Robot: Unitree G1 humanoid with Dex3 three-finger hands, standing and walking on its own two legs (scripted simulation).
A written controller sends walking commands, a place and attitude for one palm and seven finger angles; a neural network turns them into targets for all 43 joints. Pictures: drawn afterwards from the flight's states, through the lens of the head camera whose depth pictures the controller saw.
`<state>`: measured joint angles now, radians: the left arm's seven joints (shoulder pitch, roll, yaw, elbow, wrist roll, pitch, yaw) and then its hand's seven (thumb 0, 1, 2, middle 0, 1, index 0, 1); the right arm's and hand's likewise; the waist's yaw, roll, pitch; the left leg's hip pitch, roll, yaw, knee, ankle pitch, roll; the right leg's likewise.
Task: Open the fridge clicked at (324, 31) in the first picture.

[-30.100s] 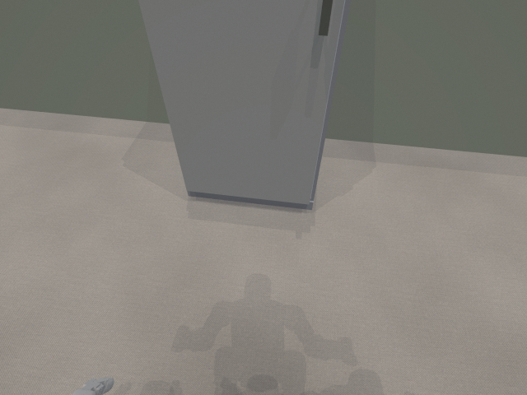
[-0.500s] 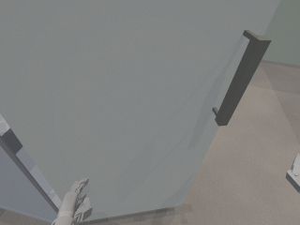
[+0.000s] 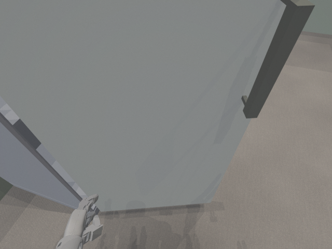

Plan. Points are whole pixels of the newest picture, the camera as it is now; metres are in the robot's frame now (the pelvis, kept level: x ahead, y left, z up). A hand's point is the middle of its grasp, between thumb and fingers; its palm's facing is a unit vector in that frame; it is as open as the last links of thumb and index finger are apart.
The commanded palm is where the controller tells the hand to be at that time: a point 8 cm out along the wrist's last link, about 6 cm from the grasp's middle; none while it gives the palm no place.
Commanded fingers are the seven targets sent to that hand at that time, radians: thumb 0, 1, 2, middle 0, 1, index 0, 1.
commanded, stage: step back with the hand held close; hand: right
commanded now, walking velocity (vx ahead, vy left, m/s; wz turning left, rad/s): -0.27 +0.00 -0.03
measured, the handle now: (265, 65) +0.42 -0.17 +0.24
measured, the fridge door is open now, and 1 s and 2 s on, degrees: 67 67 67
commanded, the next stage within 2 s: stop stepping back and stand still in 0.78 s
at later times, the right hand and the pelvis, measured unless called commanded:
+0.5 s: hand out of the picture +0.14 -0.29 +0.17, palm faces +0.45 +0.79 -0.41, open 7.4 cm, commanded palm +0.06 -0.32 +0.18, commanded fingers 0.00 -0.90 -0.90 0.20 0.30 0.20 0.30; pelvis -0.06 -0.02 +0.00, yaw -2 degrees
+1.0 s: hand out of the picture +0.04 -0.30 +0.17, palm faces +0.43 +0.82 -0.38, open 7.4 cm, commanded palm -0.02 -0.34 +0.18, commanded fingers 0.00 -0.90 -0.90 0.20 0.30 0.20 0.30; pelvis -0.16 -0.04 -0.01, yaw +0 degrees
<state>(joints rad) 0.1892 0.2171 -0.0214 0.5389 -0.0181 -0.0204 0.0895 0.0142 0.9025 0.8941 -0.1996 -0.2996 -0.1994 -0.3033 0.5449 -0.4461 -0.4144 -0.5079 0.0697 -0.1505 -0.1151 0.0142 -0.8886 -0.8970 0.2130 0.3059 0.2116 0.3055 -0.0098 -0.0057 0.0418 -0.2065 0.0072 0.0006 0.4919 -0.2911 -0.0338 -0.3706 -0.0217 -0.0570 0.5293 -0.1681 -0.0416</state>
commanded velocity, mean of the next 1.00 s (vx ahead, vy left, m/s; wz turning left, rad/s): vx -0.27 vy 0.01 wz -0.01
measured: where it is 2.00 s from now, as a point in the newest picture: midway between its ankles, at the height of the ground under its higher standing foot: outside the picture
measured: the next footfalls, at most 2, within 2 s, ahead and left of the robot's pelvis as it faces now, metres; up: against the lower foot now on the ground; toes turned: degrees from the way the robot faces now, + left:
left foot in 0.60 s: -0.12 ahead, +0.12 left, +0.00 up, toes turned +0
right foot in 0.98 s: -0.12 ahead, -0.15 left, +0.00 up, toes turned -1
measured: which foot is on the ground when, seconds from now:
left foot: down 0.00-0.38, up 0.40-0.58, down 0.60-0.98, up 1.00-1.00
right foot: down 0.00-0.82, up 0.84-0.96, down 0.98-1.00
